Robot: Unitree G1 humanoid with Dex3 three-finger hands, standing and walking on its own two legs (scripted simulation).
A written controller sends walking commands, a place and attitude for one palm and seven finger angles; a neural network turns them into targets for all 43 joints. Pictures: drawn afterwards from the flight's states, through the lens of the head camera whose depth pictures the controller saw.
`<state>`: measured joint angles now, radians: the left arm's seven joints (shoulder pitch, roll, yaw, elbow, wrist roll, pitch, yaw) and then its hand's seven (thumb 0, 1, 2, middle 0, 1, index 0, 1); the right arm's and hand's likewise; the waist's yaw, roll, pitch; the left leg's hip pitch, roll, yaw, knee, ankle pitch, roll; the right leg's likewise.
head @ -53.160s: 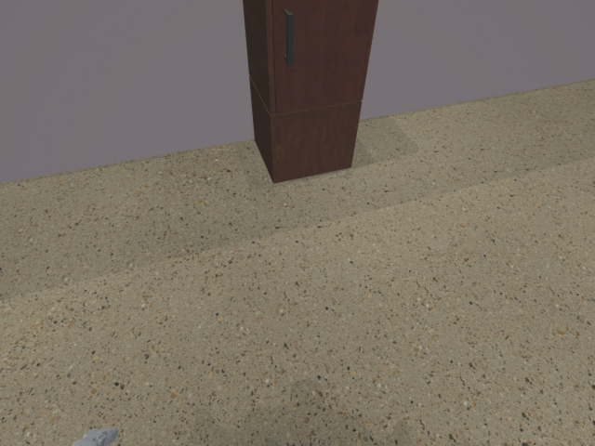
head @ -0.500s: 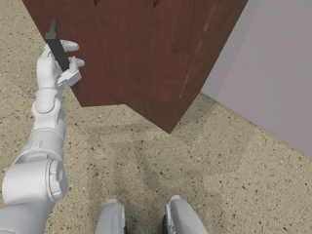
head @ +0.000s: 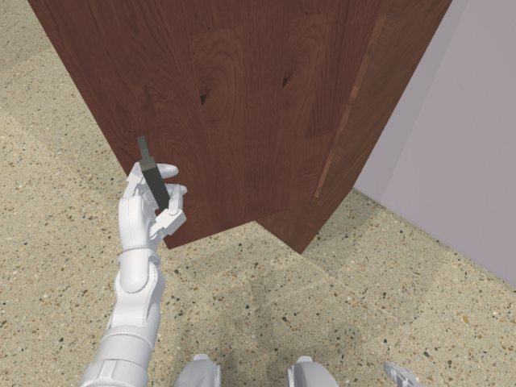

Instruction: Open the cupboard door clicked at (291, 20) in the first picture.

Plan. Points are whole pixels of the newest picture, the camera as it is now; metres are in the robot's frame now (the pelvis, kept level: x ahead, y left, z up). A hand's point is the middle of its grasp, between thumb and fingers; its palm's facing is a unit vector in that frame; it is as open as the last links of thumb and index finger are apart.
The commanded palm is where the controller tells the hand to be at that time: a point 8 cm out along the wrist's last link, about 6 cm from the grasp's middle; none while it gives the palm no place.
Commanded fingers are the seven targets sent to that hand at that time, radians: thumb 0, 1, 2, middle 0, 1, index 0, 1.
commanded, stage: pull the door open along its arc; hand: left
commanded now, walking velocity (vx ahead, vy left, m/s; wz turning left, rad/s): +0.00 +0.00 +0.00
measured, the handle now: (159, 186) +0.42 +0.16 +0.04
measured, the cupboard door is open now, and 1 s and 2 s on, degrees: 61 82 83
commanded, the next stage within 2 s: open thumb and fingers to let go in 0.58 s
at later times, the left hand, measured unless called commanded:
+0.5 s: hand (223, 264) +0.29 +0.05 +0.04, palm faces +0.39 -0.92 -0.02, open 5.7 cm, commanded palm +0.21 +0.08 +0.03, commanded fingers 0.00 0.90 0.90 -0.40 -1.35 -0.40 -1.35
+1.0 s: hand (226, 273) +0.28 +0.05 +0.03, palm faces +0.42 -0.91 -0.03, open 8.4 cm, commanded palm +0.23 +0.08 +0.03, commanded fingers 0.00 -0.29 0.39 -0.31 -1.22 -0.31 -1.22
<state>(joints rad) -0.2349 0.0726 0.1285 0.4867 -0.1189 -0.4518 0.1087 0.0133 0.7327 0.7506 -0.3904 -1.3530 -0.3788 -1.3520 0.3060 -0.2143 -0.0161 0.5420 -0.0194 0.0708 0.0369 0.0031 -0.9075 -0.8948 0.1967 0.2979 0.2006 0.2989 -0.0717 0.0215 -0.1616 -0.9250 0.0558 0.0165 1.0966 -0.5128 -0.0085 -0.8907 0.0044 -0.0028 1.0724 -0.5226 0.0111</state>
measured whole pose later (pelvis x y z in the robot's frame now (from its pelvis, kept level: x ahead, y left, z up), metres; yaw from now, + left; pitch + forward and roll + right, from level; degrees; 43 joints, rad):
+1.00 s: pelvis -0.01 -0.05 -0.01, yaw +5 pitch +16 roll +1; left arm 0.12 -0.10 -0.22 0.20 0.11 -0.35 0.57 0.00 0.29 0.64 -0.35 -1.29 -0.37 -1.29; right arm 0.18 -0.18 -0.01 0.57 -0.09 -0.06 0.01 0.01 -0.91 -0.90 0.20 0.30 0.20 0.30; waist -0.01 0.03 -0.17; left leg -0.89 0.03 -0.07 1.11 -0.49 -0.07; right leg -0.85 -0.02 -0.09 1.15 -0.58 -0.06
